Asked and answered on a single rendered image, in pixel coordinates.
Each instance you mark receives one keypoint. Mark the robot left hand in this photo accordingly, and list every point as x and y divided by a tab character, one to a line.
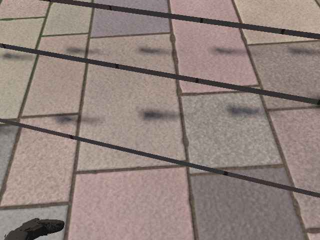
35	228

